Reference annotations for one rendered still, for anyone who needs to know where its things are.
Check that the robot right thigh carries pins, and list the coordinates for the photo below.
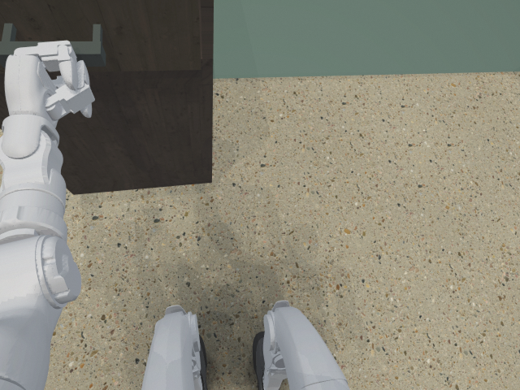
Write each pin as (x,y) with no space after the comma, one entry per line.
(309,364)

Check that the robot left upper arm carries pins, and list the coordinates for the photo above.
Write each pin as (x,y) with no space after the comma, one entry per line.
(38,277)

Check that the robot right foot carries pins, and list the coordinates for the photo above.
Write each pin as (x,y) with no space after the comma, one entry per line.
(258,358)

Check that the left robot forearm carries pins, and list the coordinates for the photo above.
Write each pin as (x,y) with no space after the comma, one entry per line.
(33,191)

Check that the robot left hand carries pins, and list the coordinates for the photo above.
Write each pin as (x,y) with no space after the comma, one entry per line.
(28,86)

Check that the handle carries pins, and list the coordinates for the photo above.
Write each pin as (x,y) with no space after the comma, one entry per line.
(92,52)

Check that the drawer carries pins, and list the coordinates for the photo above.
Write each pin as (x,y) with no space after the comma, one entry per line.
(137,35)

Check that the cabinet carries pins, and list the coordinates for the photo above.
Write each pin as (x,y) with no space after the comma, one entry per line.
(148,129)

